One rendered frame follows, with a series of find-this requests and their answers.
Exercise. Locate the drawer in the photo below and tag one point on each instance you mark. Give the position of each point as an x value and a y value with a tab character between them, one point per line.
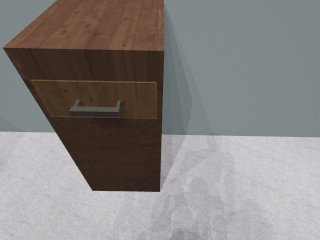
138	98

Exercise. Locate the handle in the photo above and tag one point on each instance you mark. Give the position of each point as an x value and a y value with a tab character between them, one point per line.
77	110

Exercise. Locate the cabinet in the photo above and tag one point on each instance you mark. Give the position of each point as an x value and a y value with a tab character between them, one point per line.
100	40

